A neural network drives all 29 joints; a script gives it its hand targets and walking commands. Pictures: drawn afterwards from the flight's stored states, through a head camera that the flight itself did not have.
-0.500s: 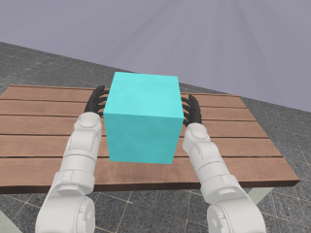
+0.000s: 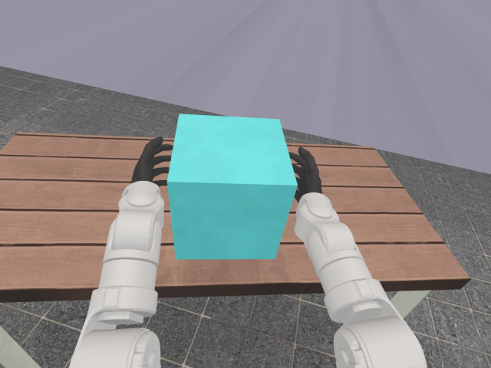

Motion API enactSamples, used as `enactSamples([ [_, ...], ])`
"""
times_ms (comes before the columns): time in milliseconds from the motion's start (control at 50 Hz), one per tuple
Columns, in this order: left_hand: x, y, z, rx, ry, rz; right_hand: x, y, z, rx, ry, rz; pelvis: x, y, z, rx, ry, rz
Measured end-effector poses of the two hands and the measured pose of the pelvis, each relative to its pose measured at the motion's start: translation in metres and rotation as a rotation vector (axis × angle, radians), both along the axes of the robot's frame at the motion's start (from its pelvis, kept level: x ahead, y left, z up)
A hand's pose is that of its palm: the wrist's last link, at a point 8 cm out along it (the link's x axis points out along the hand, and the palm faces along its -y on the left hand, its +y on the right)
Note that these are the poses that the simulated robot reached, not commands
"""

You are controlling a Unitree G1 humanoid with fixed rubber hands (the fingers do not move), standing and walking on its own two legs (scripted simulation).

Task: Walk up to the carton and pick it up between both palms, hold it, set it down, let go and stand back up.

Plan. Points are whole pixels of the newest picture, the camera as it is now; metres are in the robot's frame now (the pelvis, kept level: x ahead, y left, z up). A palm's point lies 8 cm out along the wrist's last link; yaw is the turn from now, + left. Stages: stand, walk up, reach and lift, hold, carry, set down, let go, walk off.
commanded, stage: reach and lift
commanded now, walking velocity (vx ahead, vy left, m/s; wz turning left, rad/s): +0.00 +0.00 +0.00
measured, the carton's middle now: (228, 188) +0.39 +0.00 +0.13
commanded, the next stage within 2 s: hold in 0.96 s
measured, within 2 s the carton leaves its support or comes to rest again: neither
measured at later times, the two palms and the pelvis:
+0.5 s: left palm (136, 175) +0.37 +0.14 +0.17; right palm (302, 182) +0.37 -0.12 +0.17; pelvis +0.01 +0.00 +0.00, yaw +1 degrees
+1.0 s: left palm (125, 173) +0.35 +0.15 +0.19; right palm (302, 179) +0.35 -0.11 +0.18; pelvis +0.00 +0.00 +0.00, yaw +1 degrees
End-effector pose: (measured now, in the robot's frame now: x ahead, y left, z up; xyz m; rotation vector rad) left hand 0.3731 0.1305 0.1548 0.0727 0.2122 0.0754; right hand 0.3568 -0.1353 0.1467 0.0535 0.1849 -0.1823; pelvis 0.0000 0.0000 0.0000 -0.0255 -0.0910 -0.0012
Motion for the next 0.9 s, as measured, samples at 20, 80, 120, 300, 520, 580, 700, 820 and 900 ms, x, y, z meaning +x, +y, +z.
enactSamples([
  [20,0.0,0.0,0.001,-0.001,-0.002,0.002,0.001,0.0,0.001,0.0,-0.002,0.002,0.0,-0.001,0.0,0.0,0.0,0.0],
  [80,-0.001,0.001,0.006,-0.002,-0.008,0.011,0.002,0.0,0.006,0.001,-0.009,0.01,0.001,-0.002,0.0,0.001,0.0,0.002],
  [120,0.0,0.002,0.007,-0.001,-0.007,0.017,0.004,0.001,0.008,0.001,-0.009,0.015,0.001,-0.003,0.0,0.003,-0.004,0.004],
  [300,0.003,0.008,0.012,-0.002,-0.01,0.031,0.011,0.008,0.014,0.008,-0.015,0.024,0.007,-0.005,0.0,0.003,-0.009,0.018],
  [520,0.0,0.012,0.018,0.006,-0.026,0.033,0.009,0.011,0.019,0.018,-0.035,0.024,0.014,-0.002,0.0,0.0,-0.038,0.024],
  [580,-0.002,0.012,0.021,0.009,-0.039,0.032,0.008,0.012,0.021,0.017,-0.047,0.025,0.014,-0.001,0.0,-0.002,-0.044,0.023],
  [700,-0.006,0.012,0.024,0.007,-0.039,0.035,0.004,0.012,0.023,0.02,-0.048,0.025,0.013,0.0,0.0,-0.002,-0.057,0.017],
  [820,-0.012,0.014,0.03,0.006,-0.05,0.044,-0.001,0.013,0.028,0.026,-0.06,0.033,0.01,0.0,-0.001,-0.003,-0.065,0.012],
  [900,-0.018,0.017,0.035,0.001,-0.05,0.057,-0.003,0.016,0.032,0.025,-0.06,0.044,0.006,0.0,-0.001,-0.001,-0.071,0.009],
])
